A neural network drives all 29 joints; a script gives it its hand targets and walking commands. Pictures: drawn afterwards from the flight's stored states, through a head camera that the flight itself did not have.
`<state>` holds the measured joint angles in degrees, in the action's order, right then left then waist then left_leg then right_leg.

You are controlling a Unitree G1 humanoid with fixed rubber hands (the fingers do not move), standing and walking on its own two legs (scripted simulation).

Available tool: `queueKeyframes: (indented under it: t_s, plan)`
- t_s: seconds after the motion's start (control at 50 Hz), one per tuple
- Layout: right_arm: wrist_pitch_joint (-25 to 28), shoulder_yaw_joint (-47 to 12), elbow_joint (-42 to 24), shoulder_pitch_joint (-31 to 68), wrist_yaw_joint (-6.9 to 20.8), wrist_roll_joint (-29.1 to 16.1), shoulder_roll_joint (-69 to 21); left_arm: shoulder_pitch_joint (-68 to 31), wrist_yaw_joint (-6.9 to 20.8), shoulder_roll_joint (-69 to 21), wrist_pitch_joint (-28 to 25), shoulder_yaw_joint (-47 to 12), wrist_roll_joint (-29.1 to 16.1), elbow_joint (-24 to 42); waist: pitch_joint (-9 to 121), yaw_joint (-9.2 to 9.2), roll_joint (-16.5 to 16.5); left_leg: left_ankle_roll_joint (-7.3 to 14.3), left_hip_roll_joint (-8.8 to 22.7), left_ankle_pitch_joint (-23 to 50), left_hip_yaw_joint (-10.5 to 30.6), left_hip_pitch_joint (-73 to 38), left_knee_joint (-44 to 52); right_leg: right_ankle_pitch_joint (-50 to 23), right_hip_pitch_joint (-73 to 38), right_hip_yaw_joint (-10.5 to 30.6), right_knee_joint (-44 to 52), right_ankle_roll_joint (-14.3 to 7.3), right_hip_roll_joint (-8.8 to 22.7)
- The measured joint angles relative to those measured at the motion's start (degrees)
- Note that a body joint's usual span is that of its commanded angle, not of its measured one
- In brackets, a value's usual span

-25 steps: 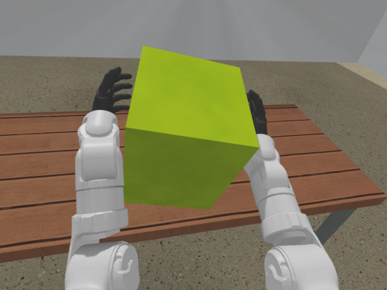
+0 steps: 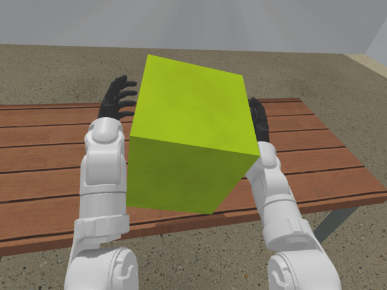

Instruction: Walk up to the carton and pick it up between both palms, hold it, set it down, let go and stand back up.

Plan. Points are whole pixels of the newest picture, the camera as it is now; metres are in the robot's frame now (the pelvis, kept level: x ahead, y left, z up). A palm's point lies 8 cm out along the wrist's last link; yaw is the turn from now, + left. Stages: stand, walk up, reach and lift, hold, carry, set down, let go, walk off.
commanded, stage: set down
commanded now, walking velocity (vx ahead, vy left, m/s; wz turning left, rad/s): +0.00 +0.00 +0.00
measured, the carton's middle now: (182, 142) +0.39 +0.00 +0.13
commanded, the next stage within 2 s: none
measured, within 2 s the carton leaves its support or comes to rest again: neither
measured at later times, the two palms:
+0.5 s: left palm (114, 128) +0.40 +0.14 +0.17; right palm (251, 140) +0.39 -0.15 +0.15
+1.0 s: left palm (123, 137) +0.41 +0.13 +0.13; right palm (252, 146) +0.39 -0.16 +0.12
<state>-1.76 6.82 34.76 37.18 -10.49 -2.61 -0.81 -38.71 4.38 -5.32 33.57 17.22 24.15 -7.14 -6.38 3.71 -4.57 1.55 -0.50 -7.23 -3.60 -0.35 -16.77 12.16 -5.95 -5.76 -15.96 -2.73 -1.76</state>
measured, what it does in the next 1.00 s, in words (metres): stands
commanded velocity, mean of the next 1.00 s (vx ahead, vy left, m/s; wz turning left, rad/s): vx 0.00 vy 0.00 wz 0.00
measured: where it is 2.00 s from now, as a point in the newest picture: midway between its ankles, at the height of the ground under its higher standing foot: outside the picture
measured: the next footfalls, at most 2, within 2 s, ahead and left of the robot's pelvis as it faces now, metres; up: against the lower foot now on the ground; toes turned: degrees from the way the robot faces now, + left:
none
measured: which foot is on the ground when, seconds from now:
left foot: down 0.00-1.00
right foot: down 0.00-1.00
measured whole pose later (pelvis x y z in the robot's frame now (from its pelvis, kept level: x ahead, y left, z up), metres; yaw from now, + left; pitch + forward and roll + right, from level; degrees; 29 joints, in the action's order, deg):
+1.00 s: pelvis +0.01 +0.00 +0.00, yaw -1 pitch -4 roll +0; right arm 6.8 20.9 49.2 39.9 -5.4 9.3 -3.0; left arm -39.4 0.6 -6.3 18.2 21.4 22.7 -29.3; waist -2.8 1.6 -3.6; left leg 1.3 -0.2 -6.8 -4.6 5.1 -15.5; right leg 11.4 -0.1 -4.8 -14.8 -2.8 -2.0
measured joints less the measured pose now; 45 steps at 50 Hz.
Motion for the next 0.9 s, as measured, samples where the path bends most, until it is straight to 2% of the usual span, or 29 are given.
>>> queueKeyframes:
  t_s: [0.2, 0.42, 0.58, 0.9]
  plan:
    - [2.03, 3.75, 2.98, 0.86, 1.26, 3.50, -1.26, -0.16, -0.97, 0.64, -3.40, 0.09, -1.36, -4.95, 0.18, -0.74, -0.66, 0.05, -0.12, 0.31, 0.05, 1.38, 0.49, -0.36, 1.31, -0.07, 0.59, 0.16, 0.09]
    - [3.91, 3.85, 5.30, 0.65, 2.16, 2.90, -0.40, 1.41, -2.80, 0.40, -5.11, -1.32, -1.54, -6.64, 0.52, -0.19, -0.68, 0.11, -0.20, -1.00, 0.06, 2.32, -0.86, 0.04, 1.48, -0.06, 0.86, 0.52, 0.20]
    - [4.41, 4.48, 6.66, 0.67, 2.68, 3.40, -0.17, 1.64, -3.46, -0.06, -6.20, -1.04, -1.69, -8.56, 0.91, -0.45, -0.15, 0.13, -0.13, -1.06, -0.13, 3.12, -0.92, -0.06, 2.28, 0.11, 0.96, 0.53, 0.14]
    - [6.98, 12.60, 12.83, 3.02, 4.81, 10.56, -1.79, -1.12, -3.69, -0.77, -13.02, 3.33, -1.60, -19.73, 2.62, -2.04, 0.37, -0.21, 0.21, 0.33, -0.70, 4.89, 1.03, -0.75, 5.08, 0.67, 1.20, 0.17, -0.18]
